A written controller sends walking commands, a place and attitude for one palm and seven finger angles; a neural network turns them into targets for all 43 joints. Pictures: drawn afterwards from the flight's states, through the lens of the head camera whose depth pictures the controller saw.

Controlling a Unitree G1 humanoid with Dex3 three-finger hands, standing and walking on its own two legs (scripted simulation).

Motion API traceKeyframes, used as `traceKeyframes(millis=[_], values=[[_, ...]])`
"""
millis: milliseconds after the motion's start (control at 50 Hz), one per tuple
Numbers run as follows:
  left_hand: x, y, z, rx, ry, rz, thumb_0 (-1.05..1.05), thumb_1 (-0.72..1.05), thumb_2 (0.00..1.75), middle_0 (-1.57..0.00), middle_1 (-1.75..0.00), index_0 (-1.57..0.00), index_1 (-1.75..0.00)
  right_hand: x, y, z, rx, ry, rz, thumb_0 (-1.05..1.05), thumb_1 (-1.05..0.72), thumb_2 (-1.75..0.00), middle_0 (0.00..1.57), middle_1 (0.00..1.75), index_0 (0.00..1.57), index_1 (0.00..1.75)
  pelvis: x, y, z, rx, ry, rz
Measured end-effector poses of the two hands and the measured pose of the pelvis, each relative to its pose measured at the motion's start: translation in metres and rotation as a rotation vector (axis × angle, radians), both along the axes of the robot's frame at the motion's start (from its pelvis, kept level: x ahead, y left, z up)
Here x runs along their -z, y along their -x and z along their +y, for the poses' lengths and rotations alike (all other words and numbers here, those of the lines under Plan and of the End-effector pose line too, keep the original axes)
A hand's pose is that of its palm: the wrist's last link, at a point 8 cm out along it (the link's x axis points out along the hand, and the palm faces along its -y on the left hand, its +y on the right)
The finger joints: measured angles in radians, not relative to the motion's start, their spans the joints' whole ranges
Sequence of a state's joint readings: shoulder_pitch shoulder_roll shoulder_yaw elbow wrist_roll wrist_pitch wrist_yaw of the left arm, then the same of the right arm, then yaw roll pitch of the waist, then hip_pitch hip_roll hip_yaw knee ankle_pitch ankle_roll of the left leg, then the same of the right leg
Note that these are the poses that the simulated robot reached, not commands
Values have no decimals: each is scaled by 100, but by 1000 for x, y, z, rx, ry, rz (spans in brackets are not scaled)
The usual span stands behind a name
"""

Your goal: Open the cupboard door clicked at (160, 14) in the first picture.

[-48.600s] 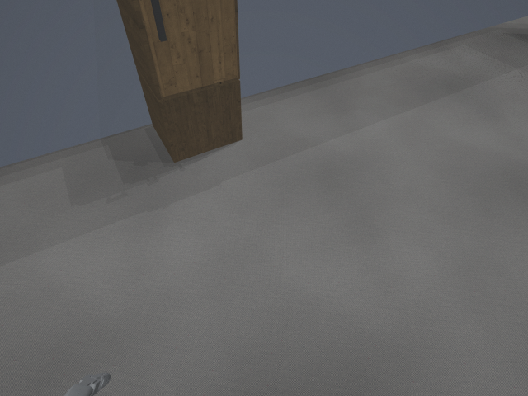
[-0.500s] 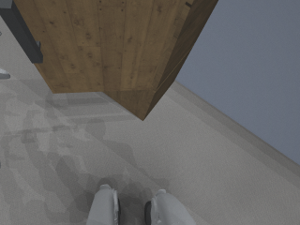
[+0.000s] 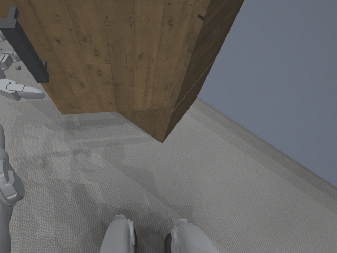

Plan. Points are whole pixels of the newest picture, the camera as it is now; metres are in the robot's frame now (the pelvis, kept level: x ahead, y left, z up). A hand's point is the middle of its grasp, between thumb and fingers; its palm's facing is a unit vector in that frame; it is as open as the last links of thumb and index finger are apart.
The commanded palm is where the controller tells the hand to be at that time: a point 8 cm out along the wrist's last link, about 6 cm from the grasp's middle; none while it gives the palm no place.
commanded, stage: slide the fingers in behind the handle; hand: left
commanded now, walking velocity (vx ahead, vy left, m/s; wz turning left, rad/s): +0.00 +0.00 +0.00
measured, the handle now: (30, 48) +0.55 +0.27 +0.07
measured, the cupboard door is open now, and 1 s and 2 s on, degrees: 43 43 44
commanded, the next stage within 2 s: close the thumb around the handle in 0.94 s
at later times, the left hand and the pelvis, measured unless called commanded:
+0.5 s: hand (32, 67) +0.50 +0.26 +0.07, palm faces +0.09 -1.00 -0.01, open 14.0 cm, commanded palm +0.48 +0.30 +0.07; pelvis +0.01 -0.01 +0.00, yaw +0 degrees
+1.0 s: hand (32, 69) +0.50 +0.26 +0.07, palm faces +0.08 -1.00 +0.00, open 14.0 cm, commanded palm +0.48 +0.30 +0.07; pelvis +0.00 +0.00 +0.00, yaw +0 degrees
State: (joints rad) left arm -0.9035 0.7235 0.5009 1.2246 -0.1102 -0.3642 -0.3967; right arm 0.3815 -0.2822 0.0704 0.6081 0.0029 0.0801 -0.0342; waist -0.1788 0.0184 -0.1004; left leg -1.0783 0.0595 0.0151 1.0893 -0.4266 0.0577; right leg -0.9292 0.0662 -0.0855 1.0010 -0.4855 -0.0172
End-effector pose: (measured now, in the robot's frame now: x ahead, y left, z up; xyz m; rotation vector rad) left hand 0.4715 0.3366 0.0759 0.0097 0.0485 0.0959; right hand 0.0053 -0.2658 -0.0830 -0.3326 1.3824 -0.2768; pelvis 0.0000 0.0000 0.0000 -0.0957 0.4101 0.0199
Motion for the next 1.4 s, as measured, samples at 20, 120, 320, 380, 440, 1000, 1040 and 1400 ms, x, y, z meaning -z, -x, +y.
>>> traceKeyframes(millis=[20,120,320,380,440,1000,1040,1400], values=[[0,0,-1,-3,-1,-5,-2,-50,30,-30,-120,-30,-120,0,0,-1,0,0,0,1,-90,-90,21,30,20,30,0,0,-1,0,-1,0],[1,-2,-2,-14,8,-15,-2,-50,30,-30,-120,-30,-121,2,0,-8,5,5,10,1,-90,-90,21,30,20,30,2,-1,-6,1,-3,4],[4,-2,-12,17,14,2,-2,-50,30,-30,-120,-30,-121,3,-2,-13,13,1,19,1,-90,-90,21,30,20,30,1,-5,-11,1,-5,5],[5,-4,-17,15,20,3,-2,-50,30,-30,-120,-30,-120,3,-5,-13,14,-1,7,1,-90,-90,21,30,20,30,1,-6,-11,1,-5,4],[5,-4,-20,7,13,-5,-2,-50,30,-30,-120,-30,-120,4,-7,-11,14,-7,-3,1,-90,-90,21,30,20,30,1,-6,-10,3,-7,3],[5,0,-25,11,10,-10,-2,-50,30,-30,-120,-30,-120,3,0,-5,18,-10,2,1,-90,-90,21,30,20,30,0,-3,-4,1,-9,-11],[5,0,-25,10,12,-17,-2,-50,30,-30,-120,-30,-120,2,1,-5,17,-7,3,1,-90,-90,21,30,20,30,0,-3,-4,2,-8,-10],[4,-4,-28,-7,6,-11,-1,5,54,-34,-126,-34,-126,4,1,3,23,-26,-7,1,-90,-90,21,30,20,30,-1,-4,-1,6,-9,-12]])
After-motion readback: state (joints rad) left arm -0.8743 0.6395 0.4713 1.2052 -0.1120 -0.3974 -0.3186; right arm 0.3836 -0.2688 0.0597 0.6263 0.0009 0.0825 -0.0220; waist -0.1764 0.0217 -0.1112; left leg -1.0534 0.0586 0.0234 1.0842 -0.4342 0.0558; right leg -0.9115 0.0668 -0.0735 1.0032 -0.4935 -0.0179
